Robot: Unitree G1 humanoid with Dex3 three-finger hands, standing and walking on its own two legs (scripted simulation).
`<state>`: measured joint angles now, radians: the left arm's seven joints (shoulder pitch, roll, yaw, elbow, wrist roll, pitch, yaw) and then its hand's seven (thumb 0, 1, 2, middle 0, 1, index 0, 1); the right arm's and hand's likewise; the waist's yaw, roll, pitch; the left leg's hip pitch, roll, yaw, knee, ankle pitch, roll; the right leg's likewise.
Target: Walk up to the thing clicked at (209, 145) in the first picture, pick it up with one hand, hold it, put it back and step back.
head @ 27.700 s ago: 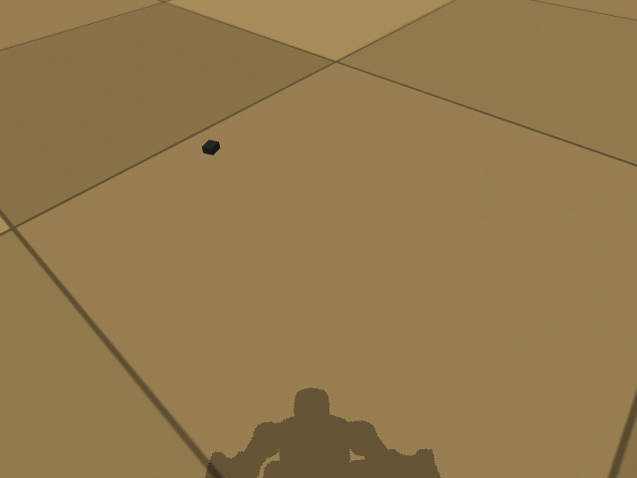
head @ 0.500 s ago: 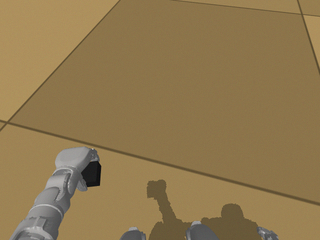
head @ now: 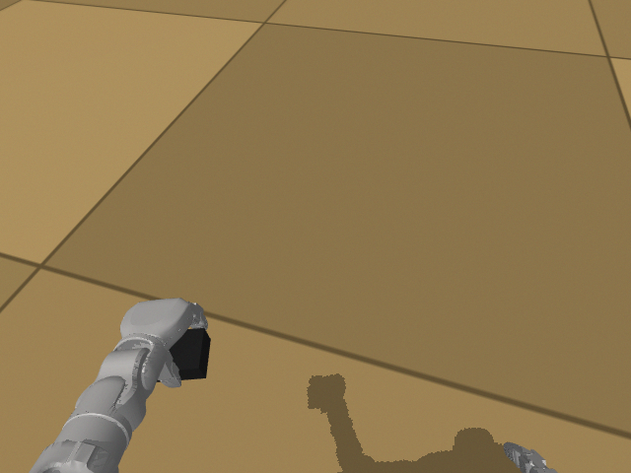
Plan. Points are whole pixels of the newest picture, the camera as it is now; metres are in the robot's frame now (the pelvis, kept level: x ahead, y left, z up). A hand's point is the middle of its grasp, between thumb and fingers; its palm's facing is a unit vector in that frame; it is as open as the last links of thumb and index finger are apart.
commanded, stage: hold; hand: left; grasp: from above
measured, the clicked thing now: (180, 354) +0.33 +0.23 -0.10
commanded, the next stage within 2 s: crouch in 1.64 s
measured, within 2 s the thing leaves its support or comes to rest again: neither
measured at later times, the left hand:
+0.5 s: hand (170, 352) +0.30 +0.21 -0.03, palm faces -0.44 -0.03 -0.90, open 9.0 cm
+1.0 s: hand (170, 366) +0.27 +0.20 -0.01, palm faces -0.43 -0.03 -0.90, open 9.0 cm
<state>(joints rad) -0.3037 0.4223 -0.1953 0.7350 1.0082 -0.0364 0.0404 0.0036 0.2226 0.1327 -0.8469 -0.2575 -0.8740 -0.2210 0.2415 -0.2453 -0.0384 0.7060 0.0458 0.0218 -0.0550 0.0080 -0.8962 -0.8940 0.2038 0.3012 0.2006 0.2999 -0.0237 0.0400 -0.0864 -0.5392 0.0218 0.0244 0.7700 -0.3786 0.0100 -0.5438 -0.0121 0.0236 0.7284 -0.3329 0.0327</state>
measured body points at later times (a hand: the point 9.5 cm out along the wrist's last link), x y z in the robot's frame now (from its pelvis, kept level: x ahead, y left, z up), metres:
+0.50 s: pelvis +0.00 -0.01 +0.01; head +0.02 -0.03 +0.46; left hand +0.32 +0.21 +0.03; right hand +0.13 -0.27 -0.11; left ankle +0.00 +0.11 -0.71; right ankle +0.02 -0.14 -0.71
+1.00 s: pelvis -0.02 -0.01 +0.02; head -0.01 -0.04 +0.47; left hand +0.29 +0.20 +0.04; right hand +0.13 -0.27 -0.09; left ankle +0.00 +0.11 -0.71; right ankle +0.02 -0.14 -0.71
